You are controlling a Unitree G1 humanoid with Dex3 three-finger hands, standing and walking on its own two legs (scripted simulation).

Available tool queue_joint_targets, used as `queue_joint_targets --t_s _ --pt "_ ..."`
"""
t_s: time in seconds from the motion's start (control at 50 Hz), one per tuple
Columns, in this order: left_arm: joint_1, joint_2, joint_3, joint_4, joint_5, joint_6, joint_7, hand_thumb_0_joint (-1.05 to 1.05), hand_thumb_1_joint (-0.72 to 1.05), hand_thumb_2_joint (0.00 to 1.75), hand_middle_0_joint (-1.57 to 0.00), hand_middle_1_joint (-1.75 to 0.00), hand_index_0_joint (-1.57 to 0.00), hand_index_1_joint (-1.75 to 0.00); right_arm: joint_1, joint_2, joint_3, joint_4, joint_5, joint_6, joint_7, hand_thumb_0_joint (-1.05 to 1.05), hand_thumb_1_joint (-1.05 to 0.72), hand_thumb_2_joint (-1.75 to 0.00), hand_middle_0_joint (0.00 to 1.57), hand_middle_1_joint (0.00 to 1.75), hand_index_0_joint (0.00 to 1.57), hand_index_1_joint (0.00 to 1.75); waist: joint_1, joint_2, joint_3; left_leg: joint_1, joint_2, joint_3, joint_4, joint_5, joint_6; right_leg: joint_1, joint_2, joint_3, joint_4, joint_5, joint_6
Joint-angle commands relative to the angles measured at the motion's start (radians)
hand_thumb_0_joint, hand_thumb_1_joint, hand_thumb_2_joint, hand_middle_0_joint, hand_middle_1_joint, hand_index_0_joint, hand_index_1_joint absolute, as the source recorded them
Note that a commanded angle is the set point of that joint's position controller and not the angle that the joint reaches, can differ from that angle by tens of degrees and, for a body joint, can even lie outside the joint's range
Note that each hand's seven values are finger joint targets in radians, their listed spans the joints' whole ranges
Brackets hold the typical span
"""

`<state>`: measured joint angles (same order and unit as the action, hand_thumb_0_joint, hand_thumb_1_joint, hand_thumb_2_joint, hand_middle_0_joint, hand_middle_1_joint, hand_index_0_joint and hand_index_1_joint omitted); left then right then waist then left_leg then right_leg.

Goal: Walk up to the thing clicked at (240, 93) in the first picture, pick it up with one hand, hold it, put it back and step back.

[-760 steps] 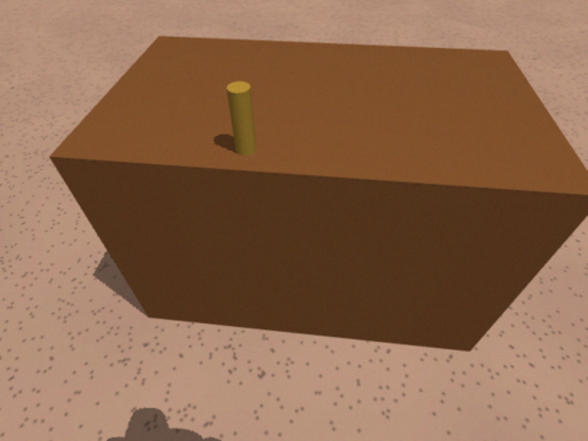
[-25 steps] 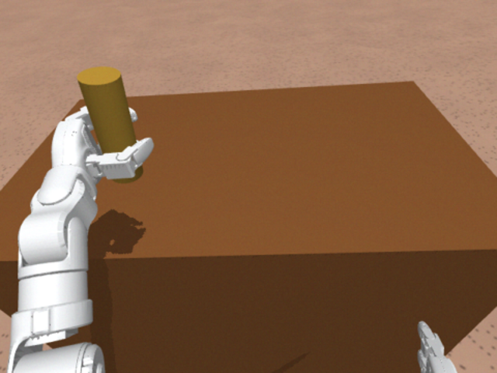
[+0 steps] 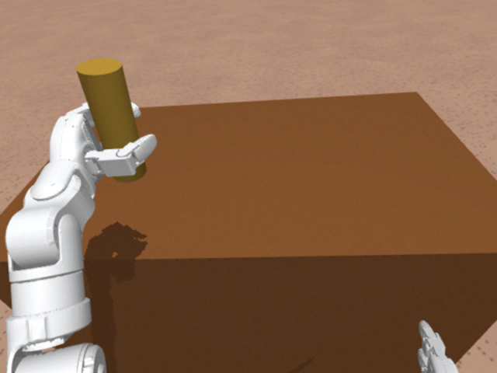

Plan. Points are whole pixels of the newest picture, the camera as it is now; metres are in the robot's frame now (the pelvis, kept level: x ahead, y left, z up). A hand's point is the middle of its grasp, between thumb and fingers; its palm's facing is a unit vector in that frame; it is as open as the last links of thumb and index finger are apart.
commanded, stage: hold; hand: left
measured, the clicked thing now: (116, 126) +0.34 +0.18 +0.30
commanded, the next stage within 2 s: none
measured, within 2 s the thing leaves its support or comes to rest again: neither
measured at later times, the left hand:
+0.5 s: hand (118, 134) +0.33 +0.17 +0.29, palm faces +0.12 -0.99 +0.01, open 7.4 cm
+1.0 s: hand (120, 140) +0.32 +0.17 +0.29, palm faces +0.14 -0.99 +0.00, open 7.4 cm
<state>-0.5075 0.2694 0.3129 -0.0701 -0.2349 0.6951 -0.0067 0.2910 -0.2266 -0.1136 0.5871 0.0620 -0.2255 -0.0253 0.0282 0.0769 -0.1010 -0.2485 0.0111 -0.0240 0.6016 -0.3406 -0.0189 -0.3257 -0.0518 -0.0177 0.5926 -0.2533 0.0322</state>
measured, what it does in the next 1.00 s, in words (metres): stands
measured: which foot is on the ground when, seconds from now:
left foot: down 0.00-1.00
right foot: down 0.00-1.00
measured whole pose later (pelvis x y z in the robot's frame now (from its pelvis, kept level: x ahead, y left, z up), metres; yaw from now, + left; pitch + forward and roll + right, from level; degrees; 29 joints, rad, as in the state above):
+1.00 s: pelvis -0.01 +0.00 +0.00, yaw +0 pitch -2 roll +0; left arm -0.53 0.27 0.31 -0.17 -0.26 0.83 0.02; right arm 0.27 -0.23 -0.13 0.64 0.08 -0.27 -0.02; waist 0.04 0.08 -0.10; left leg -0.25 0.01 -0.02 0.61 -0.33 -0.02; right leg -0.33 -0.06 -0.01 0.61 -0.24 0.03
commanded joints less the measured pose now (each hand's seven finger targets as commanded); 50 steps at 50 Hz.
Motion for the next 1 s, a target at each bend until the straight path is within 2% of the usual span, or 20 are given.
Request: queue_joint_targets --t_s 0.0,0.04,0.22,0.24,0.3,0.32,0.34,0.44,0.5,0.54,0.56,0.62,0.68,0.8,0.84,0.88,0.9,0.94,0.96,0.98 --pt "-0.438 0.194 0.048 -0.206 -0.008 -0.053 0.002 0.0 0.38 1.29 -1.36 -1.43 -1.38 -1.42 -0.154 -0.126 -0.051 -0.174 0.009 -0.07 -0.002 0.0 0.55 -0.05 0.05 0.05 0.05 0.05 0.006 -0.073 -0.167 0.016 -0.035 0.031 -0.099 0.197 0.021 0.09 0.035 -0.053 -0.095 0.127 -0.02" --pt "-0.474 0.217 0.055 -0.255 -0.006 -0.048 0.005 0.0 0.38 1.26 -1.36 -1.41 -1.38 -1.41 -0.111 -0.122 -0.05 -0.131 0.009 -0.07 0.0 0.0 0.54 -0.05 0.05 0.05 0.05 0.05 -0.003 -0.072 -0.17 0.022 -0.033 0.029 -0.102 0.174 0.022 0.075 0.037 -0.055 -0.094 0.108 -0.021" --pt "-0.488 0.218 0.055 -0.245 -0.02 -0.006 0.0 0.0 0.38 1.26 -1.37 -1.42 -1.39 -1.42 -0.152 -0.125 -0.042 -0.116 0.011 -0.087 0.0 0.0 0.55 -0.05 0.05 0.05 0.05 0.05 0.009 -0.061 -0.159 0.01 -0.034 0.027 -0.11 0.15 0.023 0.081 0.035 -0.05 -0.105 0.083 -0.023" --pt "-0.483 0.195 0.043 -0.241 -0.023 0.0 -0.001 0.0 0.34 1.26 -1.36 -1.43 -1.39 -1.42 -0.173 -0.124 -0.037 -0.156 0.011 -0.095 -0.001 0.0 0.55 -0.05 0.05 0.05 0.05 0.05 0.004 -0.088 -0.154 0.01 -0.033 0.026 -0.108 0.153 0.024 0.079 0.036 -0.052 -0.104 0.086 -0.019" --pt "-0.467 0.22 0.062 -0.254 -0.022 0.016 0.001 0.0 0.37 1.27 -1.36 -1.42 -1.38 -1.42 -0.155 -0.129 -0.044 -0.117 0.013 -0.096 0.001 0.0 0.55 -0.05 0.05 0.05 0.05 0.05 0.015 -0.078 -0.165 0.006 -0.036 0.026 -0.114 0.127 0.024 0.081 0.037 -0.053 -0.109 0.058 -0.019" --pt "-0.459 0.198 0.045 -0.237 -0.027 0.02 -0.003 0.0 0.37 1.27 -1.37 -1.43 -1.39 -1.42 -0.177 -0.121 -0.036 -0.126 0.016 -0.1 0.001 0.0 0.55 -0.05 0.05 0.05 0.05 0.05 0.016 -0.085 -0.138 -0.011 -0.037 0.03 -0.114 0.111 0.026 0.076 0.036 -0.054 -0.116 0.046 -0.017" --pt "-0.471 0.217 0.063 -0.261 -0.03 0.02 -0.003 0.0 0.37 1.27 -1.37 -1.43 -1.39 -1.43 -0.155 -0.133 -0.052 -0.096 0.014 -0.101 0.0 0.0 0.55 -0.05 0.05 0.05 0.05 0.05 0.01 -0.094 -0.15 -0.002 -0.037 0.028 -0.113 0.105 0.028 0.077 0.035 -0.052 -0.114 0.042 -0.016" --pt "-0.492 0.23 0.071 -0.276 -0.029 0.04 0.009 0.0 0.37 1.28 -1.37 -1.44 -1.4 -1.44 -0.152 -0.122 -0.042 -0.101 0.019 -0.102 0.0 0.0 0.55 -0.05 0.05 0.05 0.05 0.05 0.014 -0.091 -0.158 0.0 -0.037 0.026 -0.104 0.142 0.026 0.079 0.034 -0.051 -0.105 0.076 -0.018" --pt "-0.484 0.197 0.048 -0.269 -0.031 0.054 0.015 0.0 0.36 1.28 -1.36 -1.44 -1.39 -1.44 -0.191 -0.13 -0.049 -0.116 0.022 -0.105 0.003 0.0 0.55 -0.05 0.05 0.05 0.05 0.05 0.016 -0.067 -0.145 -0.005 -0.035 0.021 -0.109 0.136 0.021 0.072 0.033 -0.049 -0.099 0.08 -0.019" --pt "-0.507 0.215 0.047 -0.291 -0.023 0.059 0.017 0.0 0.37 1.28 -1.37 -1.45 -1.39 -1.44 -0.172 -0.111 -0.031 -0.109 0.023 -0.105 0.007 0.0 0.55 -0.05 0.05 0.05 0.05 0.05 0.016 -0.073 -0.151 0.0 -0.032 0.016 -0.114 0.131 0.021 0.07 0.036 -0.052 -0.095 0.072 -0.019" --pt "-0.501 0.209 0.05 -0.273 -0.027 0.059 0.014 0.0 0.37 1.28 -1.38 -1.45 -1.4 -1.44 -0.167 -0.128 -0.049 -0.115 0.021 -0.105 0.004 0.0 0.55 -0.05 0.05 0.05 0.05 0.05 0.006 -0.086 -0.161 0.003 -0.033 0.018 -0.111 0.135 0.022 0.072 0.036 -0.051 -0.101 0.078 -0.016" --pt "-0.496 0.229 0.058 -0.298 -0.029 0.069 0.01 0.0 0.36 1.28 -1.37 -1.45 -1.39 -1.44 -0.15 -0.117 -0.041 -0.088 0.026 -0.103 0.008 0.0 0.55 -0.05 0.05 0.05 0.05 0.05 0.019 -0.07 -0.147 0.0 -0.041 0.03 -0.106 0.119 0.025 0.066 0.033 -0.049 -0.102 0.052 -0.019" --pt "-0.463 0.192 0.044 -0.243 -0.036 0.087 0.008 0.0 0.37 1.28 -1.38 -1.44 -1.4 -1.44 -0.171 -0.126 -0.047 -0.107 0.027 -0.11 0.007 0.0 0.55 -0.05 0.05 0.05 0.05 0.05 0.011 -0.105 -0.123 -0.012 -0.038 0.026 -0.112 0.104 0.026 0.057 0.035 -0.051 -0.11 0.046 -0.014" --pt "-0.45 0.21 0.068 -0.259 -0.036 0.08 0.013 0.0 0.4 1.31 -1.39 -1.48 -1.41 -1.47 -0.157 -0.128 -0.051 -0.12 0.028 -0.106 0.01 0.0 0.56 -0.05 0.05 0.05 0.05 0.05 0.012 -0.117 -0.143 -0.009 -0.04 0.028 -0.103 0.125 0.029 0.07 0.032 -0.047 -0.108 0.062 -0.014" --pt "-0.46 0.183 0.041 -0.29 -0.034 0.073 0.02 0.0 0.39 1.3 -1.38 -1.47 -1.41 -1.47 -0.18 -0.108 -0.033 -0.134 0.03 -0.11 0.012 0.0 0.55 -0.05 0.05 0.05 0.05 0.05 0.021 -0.096 -0.147 -0.014 -0.045 0.035 -0.098 0.126 0.028 0.071 0.03 -0.046 -0.102 0.06 -0.017" --pt "-0.501 0.235 0.068 -0.331 -0.029 0.057 0.024 0.0 0.41 1.32 -1.39 -1.48 -1.41 -1.47 -0.169 -0.121 -0.041 -0.115 0.028 -0.102 0.008 0.0 0.55 -0.05 0.05 0.05 0.05 0.05 0.019 -0.08 -0.167 -0.006 -0.043 0.027 -0.105 0.122 0.026 0.079 0.029 -0.043 -0.102 0.063 -0.017" --pt "-0.507 0.221 0.053 -0.319 -0.028 0.057 0.025 0.0 0.4 1.31 -1.38 -1.48 -1.41 -1.47 -0.175 -0.12 -0.043 -0.134 0.029 -0.106 0.006 0.0 0.55 -0.05 0.05 0.05 0.05 0.05 0.009 -0.075 -0.16 0.001 -0.042 0.029 -0.102 0.116 0.027 0.072 0.029 -0.043 -0.099 0.06 -0.016" --pt "-0.527 0.24 0.069 -0.326 -0.025 0.049 0.029 0.0 0.41 1.31 -1.38 -1.47 -1.41 -1.47 -0.158 -0.122 -0.048 -0.108 0.027 -0.105 0.002 0.0 0.55 -0.05 0.05 0.05 0.05 0.05 0.01 -0.073 -0.173 0.008 -0.037 0.023 -0.106 0.115 0.024 0.07 0.032 -0.045 -0.095 0.057 -0.018" --pt "-0.485 0.188 0.034 -0.268 -0.026 0.055 0.026 0.0 0.41 1.3 -1.38 -1.46 -1.4 -1.45 -0.191 -0.125 -0.046 -0.143 0.027 -0.112 0.001 0.0 0.56 -0.05 0.05 0.05 0.05 0.05 0.004 -0.087 -0.153 0.0 -0.037 0.023 -0.105 0.109 0.025 0.066 0.033 -0.046 -0.096 0.053 -0.016" --pt "-0.499 0.201 0.047 -0.276 -0.03 0.052 0.023 0.0 0.41 1.32 -1.39 -1.48 -1.42 -1.48 -0.173 -0.128 -0.046 -0.102 0.023 -0.111 -0.003 0.0 0.55 -0.05 0.05 0.05 0.05 0.05 0.006 -0.087 -0.147 -0.007 -0.035 0.017 -0.107 0.101 0.025 0.059 0.033 -0.045 -0.099 0.052 -0.015"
